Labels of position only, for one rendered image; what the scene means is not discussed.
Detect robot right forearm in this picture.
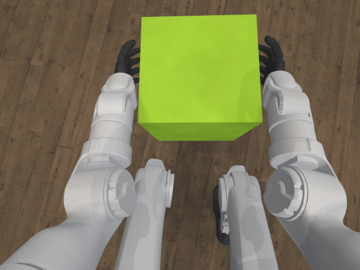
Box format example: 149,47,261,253
262,70,338,180

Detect right robot upper arm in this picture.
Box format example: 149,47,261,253
263,165,360,270

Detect robot right foot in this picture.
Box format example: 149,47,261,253
213,185,230,245

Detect left robot hand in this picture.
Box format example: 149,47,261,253
114,39,141,84

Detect right robot hand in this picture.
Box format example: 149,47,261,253
258,35,285,85

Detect right robot shin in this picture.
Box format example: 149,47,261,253
220,165,261,233

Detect carton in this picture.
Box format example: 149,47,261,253
138,14,263,141

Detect robot left forearm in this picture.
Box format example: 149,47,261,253
64,73,137,206

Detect left robot upper arm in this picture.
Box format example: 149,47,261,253
0,166,138,270

